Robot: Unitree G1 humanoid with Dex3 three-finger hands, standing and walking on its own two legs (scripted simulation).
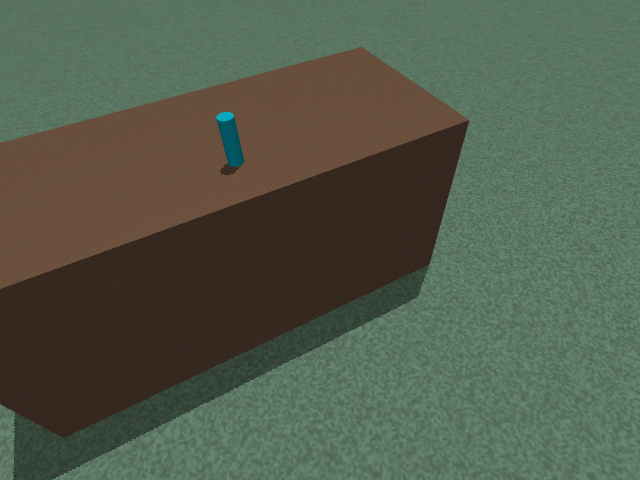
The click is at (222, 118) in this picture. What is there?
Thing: slim round
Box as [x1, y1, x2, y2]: [216, 112, 243, 166]
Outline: 222,112 218,114 216,118 227,160 230,165 237,166 243,162 243,157 233,114 230,112
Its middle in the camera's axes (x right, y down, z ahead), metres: -0.22 -0.23 +0.94
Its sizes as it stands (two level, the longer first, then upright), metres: 0.041 0.041 0.129
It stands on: a support 0.65 m high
